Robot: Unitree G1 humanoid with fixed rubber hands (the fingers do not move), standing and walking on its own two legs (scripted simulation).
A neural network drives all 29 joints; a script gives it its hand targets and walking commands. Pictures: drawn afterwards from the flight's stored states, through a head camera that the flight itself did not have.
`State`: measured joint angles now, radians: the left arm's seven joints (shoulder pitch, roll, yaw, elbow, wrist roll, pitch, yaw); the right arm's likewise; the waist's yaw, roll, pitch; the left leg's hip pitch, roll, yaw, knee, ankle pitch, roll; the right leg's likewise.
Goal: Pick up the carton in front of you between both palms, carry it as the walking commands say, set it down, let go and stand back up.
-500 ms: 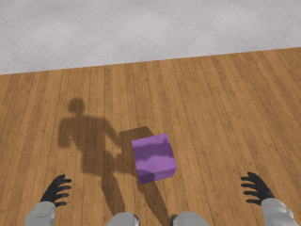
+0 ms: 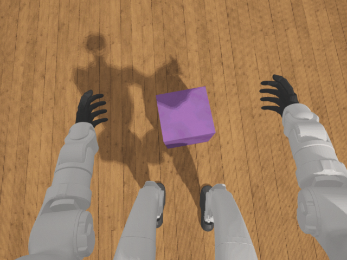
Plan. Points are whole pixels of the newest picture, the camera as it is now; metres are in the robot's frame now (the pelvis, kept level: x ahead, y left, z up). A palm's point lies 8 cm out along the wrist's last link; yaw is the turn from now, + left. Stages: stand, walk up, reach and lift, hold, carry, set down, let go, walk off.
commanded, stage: reach and lift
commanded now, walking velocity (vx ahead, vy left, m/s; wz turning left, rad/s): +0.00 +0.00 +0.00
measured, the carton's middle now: (184, 120) +0.51 +0.01 -0.56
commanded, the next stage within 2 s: none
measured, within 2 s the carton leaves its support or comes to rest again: neither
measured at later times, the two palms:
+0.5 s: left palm (117, 93) +0.48 +0.20 -0.16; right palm (252, 68) +0.56 -0.17 -0.16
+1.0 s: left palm (135, 118) +0.47 +0.20 -0.40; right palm (232, 104) +0.54 -0.17 -0.40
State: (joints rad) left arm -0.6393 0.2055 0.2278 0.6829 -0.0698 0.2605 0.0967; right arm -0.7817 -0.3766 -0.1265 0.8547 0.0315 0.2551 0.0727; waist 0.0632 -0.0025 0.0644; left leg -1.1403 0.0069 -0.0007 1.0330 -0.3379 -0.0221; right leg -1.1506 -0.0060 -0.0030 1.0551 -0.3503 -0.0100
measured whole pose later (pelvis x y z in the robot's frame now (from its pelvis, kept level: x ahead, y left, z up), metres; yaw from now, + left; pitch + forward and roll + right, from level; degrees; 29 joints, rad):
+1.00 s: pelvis -0.04 +0.00 -0.25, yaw +2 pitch +44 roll +5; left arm -1.27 0.19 0.28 0.89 -0.18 0.13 0.19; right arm -1.49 -0.50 0.01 1.14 0.15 0.14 -0.02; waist 0.09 0.01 0.18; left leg -2.19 -0.02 0.01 1.92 -0.52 -0.05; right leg -2.22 0.01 0.05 1.97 -0.52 0.00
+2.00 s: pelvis -0.05 +0.00 -0.32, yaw +4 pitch +37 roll +5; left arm -1.50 0.16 0.42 1.06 -0.03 0.16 0.14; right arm -1.67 -0.41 0.01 1.27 0.06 0.16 -0.02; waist 0.06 0.04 0.37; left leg -2.27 -0.04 0.00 2.17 -0.55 -0.07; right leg -2.31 0.00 0.04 2.23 -0.56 -0.03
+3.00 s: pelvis -0.02 +0.01 -0.13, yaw -2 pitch +40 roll +1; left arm -0.84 -0.11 0.51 0.54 0.19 0.39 0.09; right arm -0.92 -0.01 -0.36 0.66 -0.22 0.43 0.01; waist 0.04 0.02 -0.22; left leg -1.78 -0.05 -0.05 1.58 -0.50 -0.04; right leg -1.80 0.04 0.05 1.58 -0.48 0.02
